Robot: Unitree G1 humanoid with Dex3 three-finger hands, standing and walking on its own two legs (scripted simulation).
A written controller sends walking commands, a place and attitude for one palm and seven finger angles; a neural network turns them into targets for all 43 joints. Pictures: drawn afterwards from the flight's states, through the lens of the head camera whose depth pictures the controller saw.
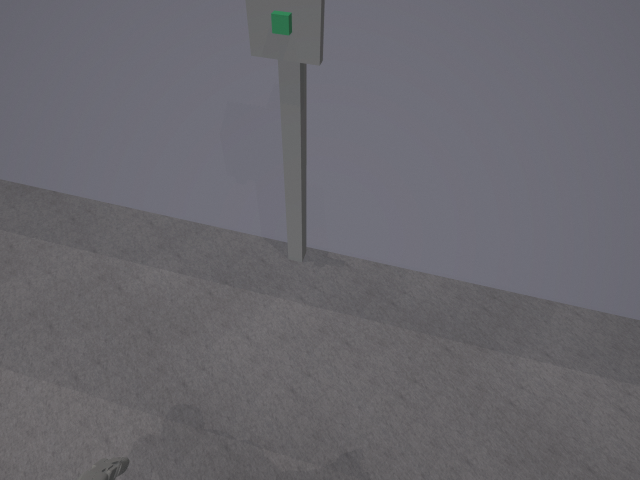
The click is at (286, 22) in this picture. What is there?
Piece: button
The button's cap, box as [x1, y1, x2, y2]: [271, 11, 291, 34]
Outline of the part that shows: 273,11 271,13 272,32 289,34 291,32 291,13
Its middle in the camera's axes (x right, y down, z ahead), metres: -0.09 -0.50 +0.89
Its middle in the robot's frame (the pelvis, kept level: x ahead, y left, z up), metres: +1.01 +0.15 +0.15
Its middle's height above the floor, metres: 0.92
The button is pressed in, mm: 0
